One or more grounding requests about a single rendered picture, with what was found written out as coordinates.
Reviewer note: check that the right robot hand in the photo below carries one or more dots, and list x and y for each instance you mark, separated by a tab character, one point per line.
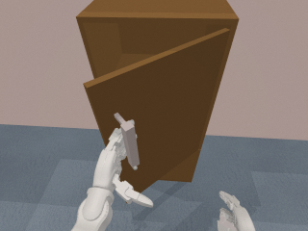
238	220

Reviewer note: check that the left robot hand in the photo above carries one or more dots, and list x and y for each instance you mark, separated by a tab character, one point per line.
109	162

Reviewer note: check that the robot left forearm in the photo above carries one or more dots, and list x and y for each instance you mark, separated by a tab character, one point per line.
95	212

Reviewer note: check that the handle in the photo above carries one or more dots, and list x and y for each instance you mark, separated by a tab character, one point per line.
130	140

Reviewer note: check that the cupboard door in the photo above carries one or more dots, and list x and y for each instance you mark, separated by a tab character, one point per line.
168	96

